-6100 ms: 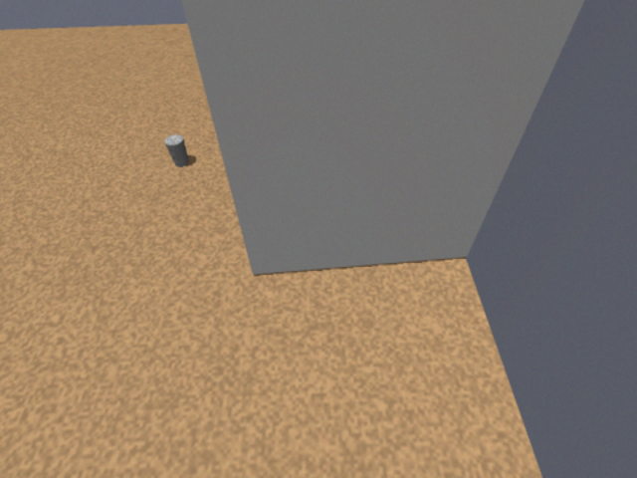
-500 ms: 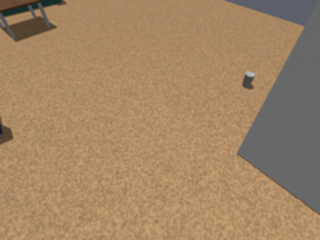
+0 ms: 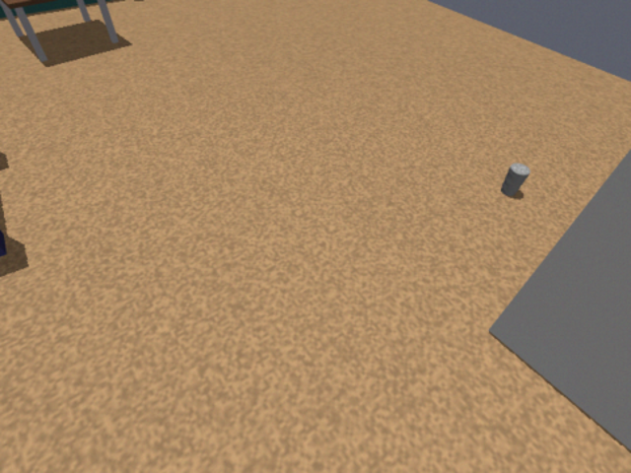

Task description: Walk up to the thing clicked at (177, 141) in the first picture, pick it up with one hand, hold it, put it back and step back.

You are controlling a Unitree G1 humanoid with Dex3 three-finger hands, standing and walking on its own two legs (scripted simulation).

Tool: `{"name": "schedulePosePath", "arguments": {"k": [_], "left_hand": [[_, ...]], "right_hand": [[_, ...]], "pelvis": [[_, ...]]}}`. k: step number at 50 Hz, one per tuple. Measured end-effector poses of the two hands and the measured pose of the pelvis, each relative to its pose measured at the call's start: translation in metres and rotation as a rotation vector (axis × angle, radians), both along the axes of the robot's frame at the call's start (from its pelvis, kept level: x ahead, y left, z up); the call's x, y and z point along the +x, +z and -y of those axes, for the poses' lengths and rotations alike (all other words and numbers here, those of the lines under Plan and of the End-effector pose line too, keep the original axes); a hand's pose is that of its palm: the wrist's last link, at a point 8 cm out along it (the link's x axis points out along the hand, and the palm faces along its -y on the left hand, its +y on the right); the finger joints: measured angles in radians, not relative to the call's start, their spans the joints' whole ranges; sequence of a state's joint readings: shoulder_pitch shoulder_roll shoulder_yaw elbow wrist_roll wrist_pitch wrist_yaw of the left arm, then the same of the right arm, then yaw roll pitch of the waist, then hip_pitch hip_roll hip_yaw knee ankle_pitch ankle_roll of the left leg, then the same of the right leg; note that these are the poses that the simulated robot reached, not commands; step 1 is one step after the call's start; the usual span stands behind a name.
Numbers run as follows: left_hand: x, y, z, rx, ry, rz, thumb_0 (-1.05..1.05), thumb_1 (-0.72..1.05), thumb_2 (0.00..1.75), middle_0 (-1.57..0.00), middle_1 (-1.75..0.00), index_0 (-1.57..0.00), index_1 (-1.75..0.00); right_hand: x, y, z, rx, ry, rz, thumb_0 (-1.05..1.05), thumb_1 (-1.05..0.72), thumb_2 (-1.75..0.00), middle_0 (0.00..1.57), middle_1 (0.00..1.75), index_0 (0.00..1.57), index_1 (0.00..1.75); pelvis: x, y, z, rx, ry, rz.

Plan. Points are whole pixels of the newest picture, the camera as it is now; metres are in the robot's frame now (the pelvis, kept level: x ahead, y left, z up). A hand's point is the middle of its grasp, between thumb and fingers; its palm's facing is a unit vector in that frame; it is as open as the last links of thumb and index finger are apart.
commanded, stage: walk up
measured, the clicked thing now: (514, 180) +1.46 -0.96 -0.69
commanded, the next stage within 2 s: none
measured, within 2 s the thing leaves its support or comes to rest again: neither
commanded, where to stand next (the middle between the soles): +0.86 -0.09 m, yaw -2 degrees
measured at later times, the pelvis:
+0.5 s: pelvis +0.21 -0.05 +0.00, yaw -2 degrees
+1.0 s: pelvis +0.43 -0.03 +0.01, yaw -3 degrees
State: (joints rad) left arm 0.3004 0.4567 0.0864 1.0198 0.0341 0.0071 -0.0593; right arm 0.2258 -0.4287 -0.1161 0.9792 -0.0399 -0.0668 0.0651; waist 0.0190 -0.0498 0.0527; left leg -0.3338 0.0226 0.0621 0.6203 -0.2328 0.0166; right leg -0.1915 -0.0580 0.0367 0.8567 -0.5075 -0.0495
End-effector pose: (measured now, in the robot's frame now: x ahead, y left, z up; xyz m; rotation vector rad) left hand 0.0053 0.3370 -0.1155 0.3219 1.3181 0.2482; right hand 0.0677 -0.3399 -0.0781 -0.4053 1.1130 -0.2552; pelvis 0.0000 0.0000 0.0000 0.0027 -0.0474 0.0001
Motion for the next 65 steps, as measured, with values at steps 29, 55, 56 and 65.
{"name": "schedulePosePath", "arguments": {"k": [29,55,56,65], "left_hand": [[0.34,0.05,0.082,0.001,-0.15,0.29,0.01,0.91,0.9,-0.21,-0.3,-0.21,-0.3],[0.524,0.023,0.059,-0.043,-0.163,0.098,0.01,0.91,0.9,-0.2,-0.3,-0.21,-0.3],[0.537,0.025,0.062,-0.036,-0.169,0.103,0.01,0.91,0.9,-0.2,-0.3,-0.21,-0.3],[0.632,0.041,0.099,0.044,-0.188,0.214,0.01,0.91,0.9,-0.2,-0.3,-0.21,-0.3]], "right_hand": [[0.213,-0.027,0.027,0.124,-0.007,-0.059,0.01,-0.9,-0.9,0.2,0.3,0.2,0.3],[0.434,0.006,0.021,0.056,-0.01,0.012,0.01,-0.9,-0.9,0.2,0.3,0.2,0.3],[0.438,0.003,0.026,0.061,-0.018,0.002,0.01,-0.9,-0.9,0.21,0.3,0.2,0.3],[0.503,-0.037,0.067,0.1,-0.063,-0.046,0.01,-0.9,-0.9,0.2,0.3,0.2,0.3]], "pelvis": [[0.245,0.012,0.05,-0.002,-0.027,-0.001],[0.468,0.014,0.039,0.018,-0.056,-0.01],[0.476,0.013,0.043,0.021,-0.057,-0.011],[0.549,-0.001,0.08,0.015,-0.1,-0.002]]}}
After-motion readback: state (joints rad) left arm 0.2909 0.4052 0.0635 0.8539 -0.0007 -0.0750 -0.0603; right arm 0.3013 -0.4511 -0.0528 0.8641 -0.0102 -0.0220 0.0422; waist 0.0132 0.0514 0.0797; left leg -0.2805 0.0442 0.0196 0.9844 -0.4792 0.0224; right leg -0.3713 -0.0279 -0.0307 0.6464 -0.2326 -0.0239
